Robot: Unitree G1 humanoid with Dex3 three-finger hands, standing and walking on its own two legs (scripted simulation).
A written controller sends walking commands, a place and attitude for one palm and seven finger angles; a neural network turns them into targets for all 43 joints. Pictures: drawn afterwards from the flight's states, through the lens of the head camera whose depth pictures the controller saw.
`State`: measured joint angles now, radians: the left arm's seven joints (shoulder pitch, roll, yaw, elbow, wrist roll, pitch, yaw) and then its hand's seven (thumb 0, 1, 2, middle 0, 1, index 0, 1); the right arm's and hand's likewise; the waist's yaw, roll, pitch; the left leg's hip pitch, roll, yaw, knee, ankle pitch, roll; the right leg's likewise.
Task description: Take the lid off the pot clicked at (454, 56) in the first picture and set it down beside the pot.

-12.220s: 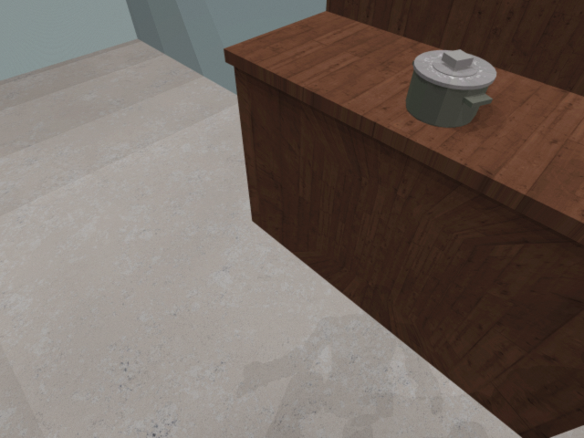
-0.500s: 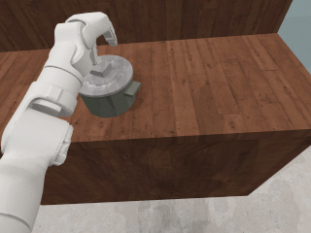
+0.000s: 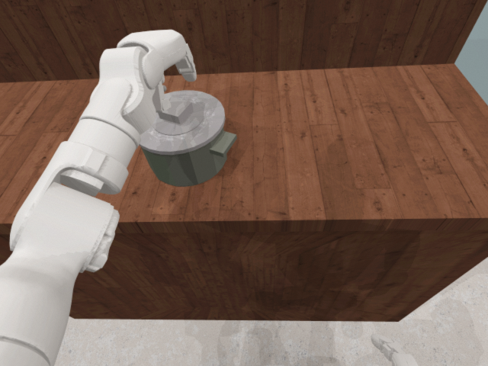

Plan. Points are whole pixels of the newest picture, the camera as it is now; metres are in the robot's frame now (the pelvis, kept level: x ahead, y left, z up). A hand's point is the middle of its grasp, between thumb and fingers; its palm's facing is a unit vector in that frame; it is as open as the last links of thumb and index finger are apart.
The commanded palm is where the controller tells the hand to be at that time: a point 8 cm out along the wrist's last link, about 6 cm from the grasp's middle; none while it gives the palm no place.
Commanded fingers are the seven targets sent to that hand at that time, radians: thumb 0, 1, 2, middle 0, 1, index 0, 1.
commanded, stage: move the open hand above the knob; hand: left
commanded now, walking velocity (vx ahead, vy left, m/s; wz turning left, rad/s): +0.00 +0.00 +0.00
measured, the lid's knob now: (175, 110) +0.52 +0.11 +0.15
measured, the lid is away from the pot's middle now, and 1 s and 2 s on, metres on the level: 0.00 0.00 0.00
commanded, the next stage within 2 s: lower the open fingers around the knob in 0.14 s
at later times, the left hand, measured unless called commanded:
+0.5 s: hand (159, 99) +0.48 +0.12 +0.20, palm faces -0.30 -0.05 -0.95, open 10.2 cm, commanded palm +0.46 +0.12 +0.26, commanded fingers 0.00 -0.39 1.63 -0.85 -0.08 -0.85 -0.08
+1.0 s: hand (168, 108) +0.48 +0.12 +0.18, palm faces -0.36 -0.04 -0.93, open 10.2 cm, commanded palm +0.47 +0.12 +0.23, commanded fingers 0.00 -0.39 1.63 -0.85 -0.08 -0.85 -0.08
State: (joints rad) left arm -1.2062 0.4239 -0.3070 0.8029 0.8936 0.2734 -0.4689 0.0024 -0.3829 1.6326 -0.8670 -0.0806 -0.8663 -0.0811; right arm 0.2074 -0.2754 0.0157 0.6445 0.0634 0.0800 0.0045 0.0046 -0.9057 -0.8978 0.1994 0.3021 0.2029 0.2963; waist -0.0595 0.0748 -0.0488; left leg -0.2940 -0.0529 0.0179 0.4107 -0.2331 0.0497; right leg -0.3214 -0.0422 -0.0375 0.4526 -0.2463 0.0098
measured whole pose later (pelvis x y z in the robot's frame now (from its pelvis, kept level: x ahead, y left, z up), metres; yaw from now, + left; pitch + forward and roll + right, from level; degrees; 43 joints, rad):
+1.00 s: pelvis +0.00 +0.01 +0.00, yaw +0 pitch +7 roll +0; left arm -1.24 0.38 -0.32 1.01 0.89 0.27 -0.46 0.00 -0.38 1.63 -0.88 -0.09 -0.86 -0.08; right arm 0.29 -0.28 0.01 0.69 0.05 0.06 0.00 0.00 -0.90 -0.90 0.20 0.30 0.20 0.30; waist -0.09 0.06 -0.06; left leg -0.32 -0.06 0.03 0.43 -0.24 0.06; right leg -0.34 -0.04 -0.03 0.46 -0.24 0.02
